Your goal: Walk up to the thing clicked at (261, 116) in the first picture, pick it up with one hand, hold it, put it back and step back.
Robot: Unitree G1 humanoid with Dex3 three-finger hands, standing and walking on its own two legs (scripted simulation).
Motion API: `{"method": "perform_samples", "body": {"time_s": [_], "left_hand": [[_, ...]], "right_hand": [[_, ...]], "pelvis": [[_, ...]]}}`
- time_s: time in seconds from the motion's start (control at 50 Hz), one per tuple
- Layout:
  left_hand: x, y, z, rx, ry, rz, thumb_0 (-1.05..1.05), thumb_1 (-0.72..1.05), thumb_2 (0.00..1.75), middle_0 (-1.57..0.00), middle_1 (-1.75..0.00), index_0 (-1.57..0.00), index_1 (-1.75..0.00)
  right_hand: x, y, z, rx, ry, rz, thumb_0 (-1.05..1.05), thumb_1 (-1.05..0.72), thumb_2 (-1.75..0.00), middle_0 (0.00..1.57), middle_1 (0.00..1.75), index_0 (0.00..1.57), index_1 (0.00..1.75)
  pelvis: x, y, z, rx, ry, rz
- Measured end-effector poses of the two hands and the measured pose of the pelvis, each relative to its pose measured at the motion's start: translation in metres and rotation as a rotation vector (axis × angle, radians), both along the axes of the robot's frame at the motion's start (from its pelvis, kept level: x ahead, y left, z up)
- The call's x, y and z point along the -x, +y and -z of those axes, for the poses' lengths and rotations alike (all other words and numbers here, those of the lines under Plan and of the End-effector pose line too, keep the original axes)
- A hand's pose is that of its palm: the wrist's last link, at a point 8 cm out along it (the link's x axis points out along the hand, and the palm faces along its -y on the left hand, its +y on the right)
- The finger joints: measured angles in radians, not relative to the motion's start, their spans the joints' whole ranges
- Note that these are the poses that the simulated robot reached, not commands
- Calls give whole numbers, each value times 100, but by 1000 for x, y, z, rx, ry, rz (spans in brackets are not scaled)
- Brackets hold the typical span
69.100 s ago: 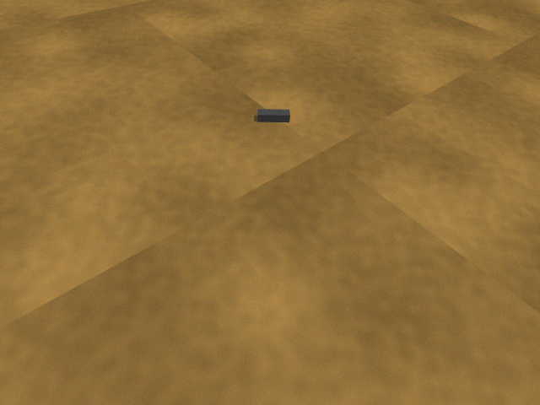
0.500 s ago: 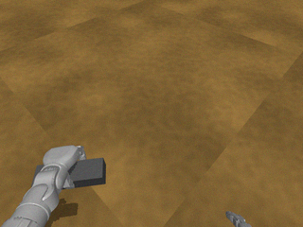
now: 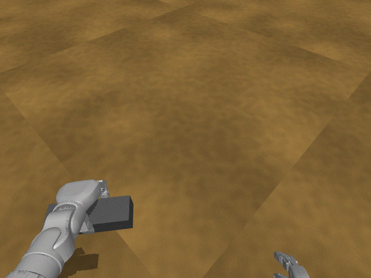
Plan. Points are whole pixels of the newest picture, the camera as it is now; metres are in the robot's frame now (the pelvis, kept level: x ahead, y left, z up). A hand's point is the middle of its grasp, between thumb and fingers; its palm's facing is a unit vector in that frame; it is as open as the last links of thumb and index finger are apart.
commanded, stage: hold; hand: left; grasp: from above
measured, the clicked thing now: (91, 216) +0.30 +0.23 -0.08
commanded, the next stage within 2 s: crouch in 0.72 s
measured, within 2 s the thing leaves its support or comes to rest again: neither
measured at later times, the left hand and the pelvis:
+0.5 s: hand (84, 213) +0.29 +0.23 -0.03, palm faces -0.44 -0.09 -0.89, open 9.7 cm; pelvis +0.00 +0.00 +0.00, yaw +0 degrees
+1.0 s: hand (84, 212) +0.29 +0.24 -0.04, palm faces -0.46 -0.09 -0.89, open 9.7 cm; pelvis +0.01 +0.01 +0.01, yaw +0 degrees
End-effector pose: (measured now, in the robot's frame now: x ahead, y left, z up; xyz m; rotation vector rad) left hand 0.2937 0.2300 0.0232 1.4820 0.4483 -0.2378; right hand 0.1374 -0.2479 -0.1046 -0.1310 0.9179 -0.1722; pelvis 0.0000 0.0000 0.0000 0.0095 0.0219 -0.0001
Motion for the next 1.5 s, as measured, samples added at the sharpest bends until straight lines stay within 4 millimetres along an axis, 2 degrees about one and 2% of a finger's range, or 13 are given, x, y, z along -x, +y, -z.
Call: {"method": "perform_samples", "body": {"time_s": [0.46,0.76,0.98,1.08,1.22,1.28,1.38,1.5], "left_hand": [[3,1,-5,13,16,16,0,5,50,-56,-87,-61,-82],[-8,5,-8,11,2,9,0,4,52,-56,-88,-61,-82],[-8,10,5,12,35,17,0,5,50,-56,-86,-61,-80],[-4,12,25,4,47,29,0,5,51,-57,-83,-62,-77],[-7,19,74,-37,65,42,0,6,51,-57,-82,-63,-76],[-17,24,100,-58,51,56,0,5,51,-57,-82,-63,-76],[-38,33,146,-90,0,61,0,6,50,-57,-82,-62,-76],[-58,45,210,-102,2,21,0,6,52,-56,-83,-61,-76]], "right_hand": [[-6,5,-6,-3,-19,-6,1,-90,-89,20,30,20,30],[-9,5,-6,1,5,2,1,-90,-89,20,30,20,30],[-9,6,-7,6,17,8,1,-89,-89,20,30,20,30],[-4,4,-5,21,43,4,1,-89,-89,20,30,20,30],[18,-6,14,66,131,-8,1,-88,-89,21,30,20,30],[34,-14,32,96,174,-7,1,-88,-89,21,30,20,30],[67,-25,73,140,249,19,1,-89,-89,21,30,20,30],[113,-25,130,166,341,57,1,-89,-89,20,30,20,30]], "pelvis": [[0,1,-4,-1,-17,5],[-8,3,-5,3,-12,3],[-11,5,-5,4,-4,0],[-9,5,-3,5,19,-8],[2,5,14,15,119,-22],[9,6,34,23,193,-25],[21,9,78,38,307,-23],[38,13,133,54,429,-20]]}}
